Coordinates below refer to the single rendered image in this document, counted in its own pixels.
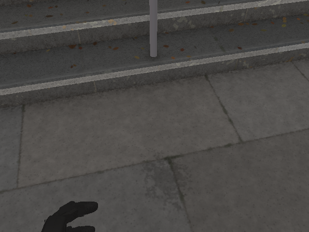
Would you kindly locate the robot left hand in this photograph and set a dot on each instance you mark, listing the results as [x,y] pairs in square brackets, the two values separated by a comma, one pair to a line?
[67,213]

